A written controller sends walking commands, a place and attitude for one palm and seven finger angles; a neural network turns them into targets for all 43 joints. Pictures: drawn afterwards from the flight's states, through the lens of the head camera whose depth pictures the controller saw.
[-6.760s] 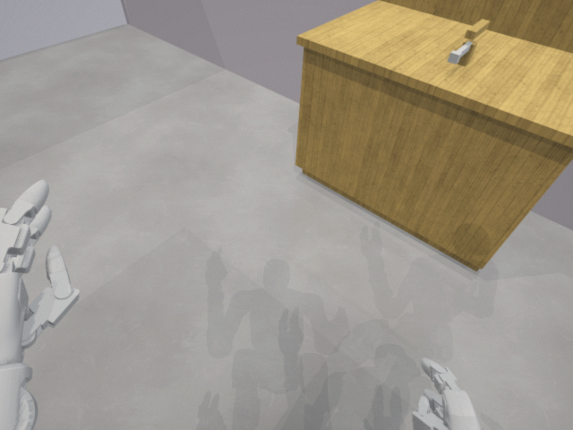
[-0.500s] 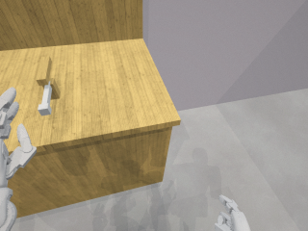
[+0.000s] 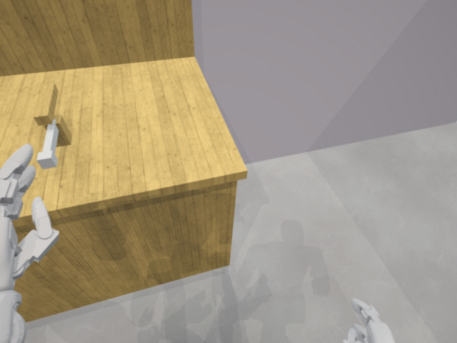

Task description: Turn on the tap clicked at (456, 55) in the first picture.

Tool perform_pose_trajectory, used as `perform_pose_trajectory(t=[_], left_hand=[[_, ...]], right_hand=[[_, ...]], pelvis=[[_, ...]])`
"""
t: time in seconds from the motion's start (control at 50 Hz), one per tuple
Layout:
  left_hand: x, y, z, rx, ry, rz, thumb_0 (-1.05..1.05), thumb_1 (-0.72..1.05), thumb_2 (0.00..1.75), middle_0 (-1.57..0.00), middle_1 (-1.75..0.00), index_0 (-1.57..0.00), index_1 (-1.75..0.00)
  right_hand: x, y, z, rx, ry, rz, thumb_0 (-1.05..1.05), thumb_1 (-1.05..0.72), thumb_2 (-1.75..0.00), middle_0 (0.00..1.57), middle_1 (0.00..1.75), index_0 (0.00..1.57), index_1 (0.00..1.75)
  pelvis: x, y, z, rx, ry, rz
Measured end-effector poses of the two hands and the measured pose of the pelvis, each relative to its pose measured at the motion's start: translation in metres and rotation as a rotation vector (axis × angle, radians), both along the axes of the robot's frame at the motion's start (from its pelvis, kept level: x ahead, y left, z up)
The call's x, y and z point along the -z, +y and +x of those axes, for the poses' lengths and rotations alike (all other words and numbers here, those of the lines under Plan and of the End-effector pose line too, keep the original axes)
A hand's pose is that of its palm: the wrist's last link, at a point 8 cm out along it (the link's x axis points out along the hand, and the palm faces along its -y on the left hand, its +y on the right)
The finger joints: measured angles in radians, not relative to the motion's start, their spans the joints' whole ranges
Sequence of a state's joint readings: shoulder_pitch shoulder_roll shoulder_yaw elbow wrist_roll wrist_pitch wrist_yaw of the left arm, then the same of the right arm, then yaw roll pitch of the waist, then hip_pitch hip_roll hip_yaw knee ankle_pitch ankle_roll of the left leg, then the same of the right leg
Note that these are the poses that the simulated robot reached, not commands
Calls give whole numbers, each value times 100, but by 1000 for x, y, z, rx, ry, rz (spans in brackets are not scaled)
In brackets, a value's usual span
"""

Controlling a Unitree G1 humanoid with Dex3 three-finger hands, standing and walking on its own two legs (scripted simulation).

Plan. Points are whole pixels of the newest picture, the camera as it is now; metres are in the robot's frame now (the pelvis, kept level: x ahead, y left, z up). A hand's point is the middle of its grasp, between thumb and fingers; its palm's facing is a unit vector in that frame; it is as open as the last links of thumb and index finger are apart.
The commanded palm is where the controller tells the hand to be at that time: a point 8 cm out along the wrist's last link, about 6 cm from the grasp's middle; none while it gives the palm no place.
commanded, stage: come to a stop and stand still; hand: left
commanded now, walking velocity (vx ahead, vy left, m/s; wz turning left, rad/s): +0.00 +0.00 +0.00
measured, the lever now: (47, 159) +0.45 +0.43 +0.03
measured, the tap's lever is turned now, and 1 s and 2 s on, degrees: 0 0 0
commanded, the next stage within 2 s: look again from close up in 0.22 s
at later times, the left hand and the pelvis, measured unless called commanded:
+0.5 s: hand (5, 192) +0.24 +0.30 +0.20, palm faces +0.48 -0.79 -0.38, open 7.4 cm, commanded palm +0.15 +0.30 +0.18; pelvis -0.02 +0.02 +0.00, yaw -2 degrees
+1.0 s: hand (35, 193) +0.27 +0.29 +0.16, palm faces +0.33 -0.86 -0.38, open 7.4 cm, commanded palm +0.21 +0.34 +0.18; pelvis +0.04 +0.06 -0.01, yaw -2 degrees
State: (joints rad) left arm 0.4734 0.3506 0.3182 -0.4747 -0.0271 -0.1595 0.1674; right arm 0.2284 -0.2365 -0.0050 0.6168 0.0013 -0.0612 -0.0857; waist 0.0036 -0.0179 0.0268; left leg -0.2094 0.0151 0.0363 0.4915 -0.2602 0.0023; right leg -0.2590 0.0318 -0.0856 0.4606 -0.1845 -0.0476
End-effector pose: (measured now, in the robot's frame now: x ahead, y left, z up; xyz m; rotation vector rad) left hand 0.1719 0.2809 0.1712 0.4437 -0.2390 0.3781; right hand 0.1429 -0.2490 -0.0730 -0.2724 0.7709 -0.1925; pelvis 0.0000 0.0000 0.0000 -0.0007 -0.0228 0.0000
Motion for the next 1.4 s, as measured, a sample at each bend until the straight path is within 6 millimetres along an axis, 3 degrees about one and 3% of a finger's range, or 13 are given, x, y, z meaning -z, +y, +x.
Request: perform_pose_trajectory(t=[0.14, 0.32, 0.38, 0.44, 0.48, 0.58, 0.66, 0.78, 0.88, 0.98, 1.1, 1.26, 1.4], left_hand=[[-14, -9, -5, 21, -30, 47, 1, 89, 90, -21, -30, -21, -31], [7, 2, -9, -10, 72, -2, 1, 89, 90, -22, -30, -21, -31], [-25, 33, 8, -20, -40, 170, 1, 88, 90, -22, -31, -21, -31], [-50, 64, 22, -74, -182, 167, 1, 89, 90, -22, -31, -21, -31], [-45, 62, 26, -49, -184, 117, 1, 89, 90, -21, -30, -21, -31], [3, 19, 24, 151, 37, 41, 1, 90, 90, -20, -30, -20, -30], [27, 29, 23, 170, 141, 31, 1, 89, 90, -22, -30, -21, -31], [1, 69, 39, 20, -43, 39, 2, 89, 90, -22, -31, -21, -31], [-23, 58, 51, 64, -176, 30, 1, 89, 90, -21, -30, -20, -31], [-7, 53, 60, 123, -87, 36, 1, 90, 90, -21, -30, -20, -31], [12, 75, 63, 47, -2, 28, 1, 89, 90, -22, -30, -21, -31], [-4, 71, 59, 64, -134, 36, 1, 89, 90, -21, -30, -21, -31], [0, 90, 69, 55, -99, 65, 1, 89, 90, -22, -30, -21, -31]], right_hand=[[4, 9, 0, -13, -51, 64, 1, -90, -89, 20, 30, 20, 30], [13, 28, -12, -24, 10, 98, 1, -90, -89, 20, 30, 20, 30], [15, 35, -19, -88, 45, 76, 1, -90, -89, 20, 30, 20, 30], [15, 39, -23, -106, 67, 79, 1, -90, -89, 20, 30, 20, 30], [10, 41, -24, -79, 31, 99, 1, -90, -89, 20, 30, 20, 30], [6, 51, -18, -17, -47, 123, 1, -90, -89, 20, 30, 20, 30], [2, 64, -8, -16, -36, 101, 1, -90, -89, 20, 30, 20, 30], [-7, 80, 25, -123, -46, 62, 1, -90, -89, 20, 30, 20, 30], [-15, 89, 61, -151, -130, 73, 1, -90, -89, 20, 30, 20, 30], [-20, 91, 81, -108, -187, 85, 1, -90, -89, 20, 30, 20, 30], [-10, 89, 82, -94, -137, 72, 1, -90, -89, 20, 30, 20, 30], [8, 88, 71, -111, -35, 54, 1, -90, -89, 20, 30, 20, 30], [14, 98, 59, -20, -33, 66, 1, -90, -89, 20, 30, 20, 30]], pelvis=[[0, -2, -7, 7, 5, -8], [-2, 4, -9, 5, 10, -11], [0, 2, -18, -19, 8, -17], [0, 6, -24, 3, 8, -14], [-1, 16, -21, 23, 10, -11], [-1, 40, -5, 50, 10, -1], [-1, 44, 6, 45, 11, 0], [0, 46, 17, 26, 9, -9], [2, 55, 29, 26, 18, -23], [6, 62, 42, 31, 25, -23], [11, 64, 50, 19, 16, -18], [18, 69, 50, -12, 6, -29], [20, 86, 56, 31, -8, -4]])
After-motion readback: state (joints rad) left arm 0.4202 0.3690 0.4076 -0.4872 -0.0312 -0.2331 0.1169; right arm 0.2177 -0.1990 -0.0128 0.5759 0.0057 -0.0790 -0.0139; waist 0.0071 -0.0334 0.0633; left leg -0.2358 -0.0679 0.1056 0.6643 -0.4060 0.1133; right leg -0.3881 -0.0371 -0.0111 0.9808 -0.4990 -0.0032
